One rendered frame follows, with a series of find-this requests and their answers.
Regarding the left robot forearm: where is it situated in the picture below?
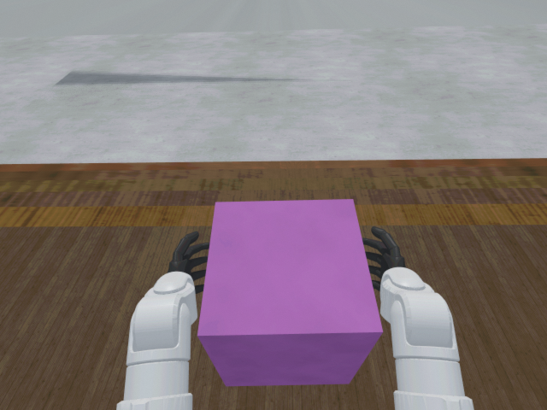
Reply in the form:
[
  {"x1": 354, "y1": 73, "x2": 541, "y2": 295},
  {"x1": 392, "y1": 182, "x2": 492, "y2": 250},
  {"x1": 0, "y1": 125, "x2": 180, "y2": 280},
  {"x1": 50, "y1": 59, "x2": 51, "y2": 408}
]
[{"x1": 116, "y1": 272, "x2": 197, "y2": 410}]

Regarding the robot left hand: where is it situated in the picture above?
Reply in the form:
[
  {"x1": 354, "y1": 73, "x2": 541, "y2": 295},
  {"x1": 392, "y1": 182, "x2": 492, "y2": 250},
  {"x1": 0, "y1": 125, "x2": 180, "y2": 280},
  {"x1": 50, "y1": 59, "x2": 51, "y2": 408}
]
[{"x1": 168, "y1": 231, "x2": 210, "y2": 294}]

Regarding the carton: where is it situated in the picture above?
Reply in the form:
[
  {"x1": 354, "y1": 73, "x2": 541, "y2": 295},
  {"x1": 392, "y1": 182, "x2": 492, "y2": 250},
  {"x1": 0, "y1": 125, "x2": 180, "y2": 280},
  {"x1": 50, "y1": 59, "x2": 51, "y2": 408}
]
[{"x1": 197, "y1": 199, "x2": 383, "y2": 386}]

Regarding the right robot forearm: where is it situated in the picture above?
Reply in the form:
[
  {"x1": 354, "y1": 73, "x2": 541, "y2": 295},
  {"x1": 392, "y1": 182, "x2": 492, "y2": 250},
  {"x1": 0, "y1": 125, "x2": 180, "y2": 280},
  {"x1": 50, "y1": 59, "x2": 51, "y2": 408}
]
[{"x1": 380, "y1": 267, "x2": 474, "y2": 410}]

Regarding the robot right hand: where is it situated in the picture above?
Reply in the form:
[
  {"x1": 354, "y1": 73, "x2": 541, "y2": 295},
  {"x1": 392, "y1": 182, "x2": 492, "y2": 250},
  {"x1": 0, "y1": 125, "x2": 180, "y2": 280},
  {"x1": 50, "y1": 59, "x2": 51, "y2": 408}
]
[{"x1": 362, "y1": 226, "x2": 406, "y2": 292}]

